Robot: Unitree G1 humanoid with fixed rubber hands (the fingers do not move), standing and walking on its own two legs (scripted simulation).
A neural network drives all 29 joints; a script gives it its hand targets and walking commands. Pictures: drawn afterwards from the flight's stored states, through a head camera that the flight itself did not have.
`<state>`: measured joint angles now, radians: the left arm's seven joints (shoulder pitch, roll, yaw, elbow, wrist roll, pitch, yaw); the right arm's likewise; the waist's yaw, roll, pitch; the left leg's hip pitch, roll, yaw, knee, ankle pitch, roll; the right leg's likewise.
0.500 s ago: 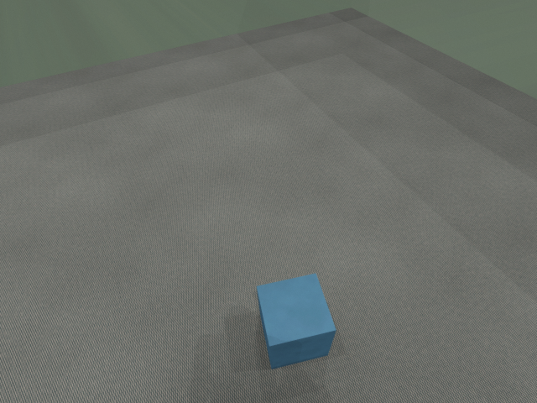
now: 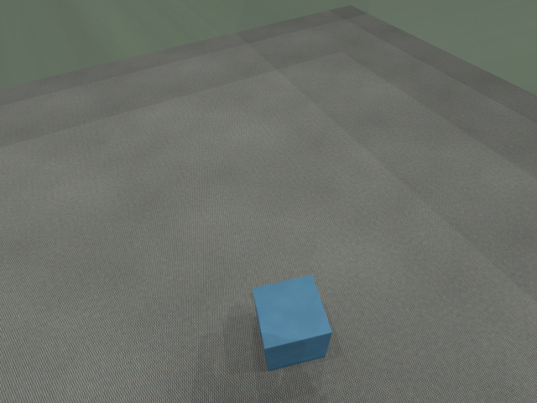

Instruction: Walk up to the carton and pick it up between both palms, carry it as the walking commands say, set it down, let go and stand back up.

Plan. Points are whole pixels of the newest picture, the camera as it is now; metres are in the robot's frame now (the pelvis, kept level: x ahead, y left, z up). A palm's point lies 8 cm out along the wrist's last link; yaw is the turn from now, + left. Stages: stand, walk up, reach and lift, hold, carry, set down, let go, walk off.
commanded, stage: walk up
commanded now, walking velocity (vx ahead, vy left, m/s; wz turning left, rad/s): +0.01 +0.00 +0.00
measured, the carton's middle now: (289, 323) +0.48 -0.01 -0.66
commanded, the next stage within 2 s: stand in 1.78 s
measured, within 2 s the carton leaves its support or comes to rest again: neither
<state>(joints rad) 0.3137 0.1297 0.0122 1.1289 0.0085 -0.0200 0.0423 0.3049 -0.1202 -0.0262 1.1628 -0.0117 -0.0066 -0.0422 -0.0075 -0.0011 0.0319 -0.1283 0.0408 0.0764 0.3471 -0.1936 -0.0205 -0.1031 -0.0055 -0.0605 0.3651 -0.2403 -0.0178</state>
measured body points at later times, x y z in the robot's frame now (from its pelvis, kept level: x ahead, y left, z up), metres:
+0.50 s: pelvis +0.07 -0.09 +0.00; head +0.09 -0.13 +0.45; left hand +0.04 +0.14 -0.13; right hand +0.12 -0.35 -0.17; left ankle +0.03 +0.05 -0.68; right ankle +0.07 -0.20 -0.75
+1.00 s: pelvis +0.09 -0.04 +0.00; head +0.10 -0.02 +0.45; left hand +0.05 +0.19 -0.17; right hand +0.19 -0.26 -0.14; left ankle +0.09 +0.06 -0.75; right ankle +0.10 -0.17 -0.72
